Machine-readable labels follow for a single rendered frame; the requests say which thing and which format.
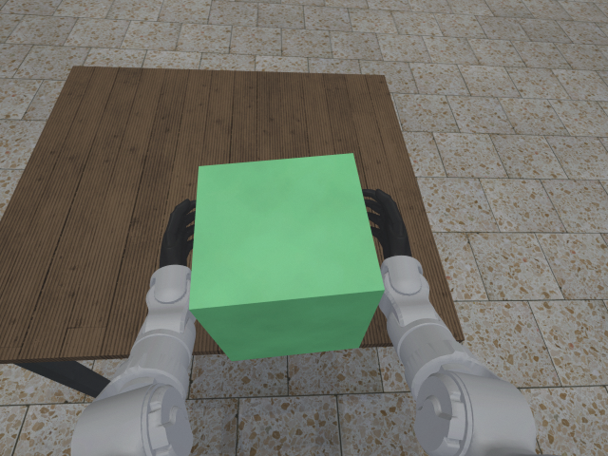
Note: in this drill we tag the robot left forearm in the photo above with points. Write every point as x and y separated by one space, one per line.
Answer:
163 348

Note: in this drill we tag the robot right forearm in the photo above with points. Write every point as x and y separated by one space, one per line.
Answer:
422 341

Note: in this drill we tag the left robot hand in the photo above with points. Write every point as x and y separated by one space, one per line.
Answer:
174 246

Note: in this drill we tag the robot right upper arm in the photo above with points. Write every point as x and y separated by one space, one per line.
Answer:
461 414

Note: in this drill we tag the table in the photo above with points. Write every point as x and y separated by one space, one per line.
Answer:
82 233

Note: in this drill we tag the right robot hand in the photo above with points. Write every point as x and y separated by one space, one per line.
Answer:
392 235

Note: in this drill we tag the carton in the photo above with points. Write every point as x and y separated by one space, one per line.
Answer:
283 259

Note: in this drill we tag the robot left upper arm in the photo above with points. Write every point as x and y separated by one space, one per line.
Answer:
148 421

